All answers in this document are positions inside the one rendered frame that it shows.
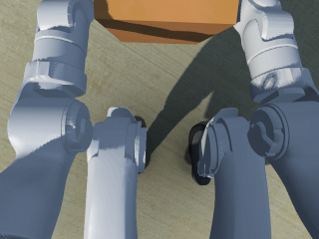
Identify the robot right upper arm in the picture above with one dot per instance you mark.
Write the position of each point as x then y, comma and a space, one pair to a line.
287, 134

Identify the robot left upper arm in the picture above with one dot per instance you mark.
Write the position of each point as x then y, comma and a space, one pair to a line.
47, 134

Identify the carton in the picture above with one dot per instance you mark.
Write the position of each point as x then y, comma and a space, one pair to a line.
165, 21

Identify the right robot shin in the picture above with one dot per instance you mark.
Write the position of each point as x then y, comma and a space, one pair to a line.
224, 113

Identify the right robot forearm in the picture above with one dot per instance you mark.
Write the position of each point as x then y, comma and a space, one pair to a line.
271, 53

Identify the robot shin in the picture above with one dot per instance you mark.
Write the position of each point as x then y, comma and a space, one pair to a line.
117, 112
224, 113

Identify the left robot shin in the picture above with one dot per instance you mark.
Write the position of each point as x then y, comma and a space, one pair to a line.
117, 112

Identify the left robot forearm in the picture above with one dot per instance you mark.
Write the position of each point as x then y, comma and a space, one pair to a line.
61, 42

